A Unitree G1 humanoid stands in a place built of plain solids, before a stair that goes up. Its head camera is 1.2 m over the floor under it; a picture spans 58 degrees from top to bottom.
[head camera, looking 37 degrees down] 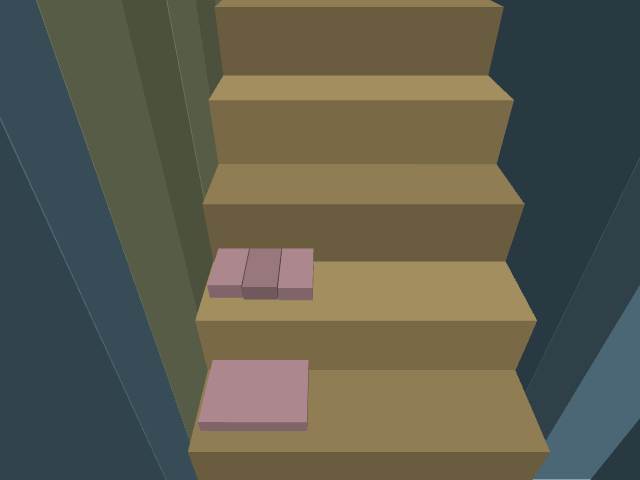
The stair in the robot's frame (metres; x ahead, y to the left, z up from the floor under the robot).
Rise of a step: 0.20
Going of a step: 0.23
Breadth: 0.85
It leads straight ahead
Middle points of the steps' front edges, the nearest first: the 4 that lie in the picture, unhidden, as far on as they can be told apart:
0.51 -0.11 0.20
0.74 -0.11 0.39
0.97 -0.11 0.59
1.20 -0.11 0.79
